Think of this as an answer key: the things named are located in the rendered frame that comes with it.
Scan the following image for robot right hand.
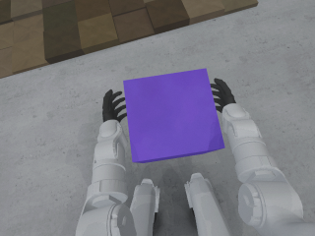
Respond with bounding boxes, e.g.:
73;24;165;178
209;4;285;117
210;78;236;113

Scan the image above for carton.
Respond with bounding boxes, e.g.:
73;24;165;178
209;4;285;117
123;68;225;163

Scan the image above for robot left upper arm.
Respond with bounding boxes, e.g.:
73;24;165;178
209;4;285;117
76;203;137;236

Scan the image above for robot right forearm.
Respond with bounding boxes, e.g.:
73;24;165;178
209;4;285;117
221;103;303;217

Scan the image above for robot left hand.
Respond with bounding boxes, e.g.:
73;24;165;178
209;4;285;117
102;89;127;123

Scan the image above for robot right upper arm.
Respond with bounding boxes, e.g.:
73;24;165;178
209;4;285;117
238;180;315;236

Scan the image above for robot left forearm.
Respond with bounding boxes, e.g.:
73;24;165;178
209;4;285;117
75;119;128;236

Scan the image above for robot right shin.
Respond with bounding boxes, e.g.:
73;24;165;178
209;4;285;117
190;173;212;187

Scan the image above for robot right thigh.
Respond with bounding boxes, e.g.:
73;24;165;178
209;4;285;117
184;177;233;236

